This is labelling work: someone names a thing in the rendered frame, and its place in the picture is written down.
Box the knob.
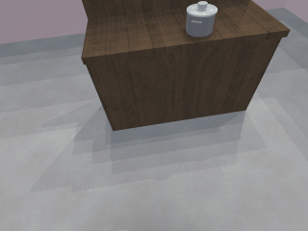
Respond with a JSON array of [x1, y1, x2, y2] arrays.
[[197, 1, 208, 9]]

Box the table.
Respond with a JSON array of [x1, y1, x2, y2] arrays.
[[81, 0, 291, 131]]

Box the lid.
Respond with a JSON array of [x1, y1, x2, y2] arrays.
[[187, 3, 218, 17]]

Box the pot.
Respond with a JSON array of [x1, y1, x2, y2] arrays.
[[186, 13, 216, 38]]

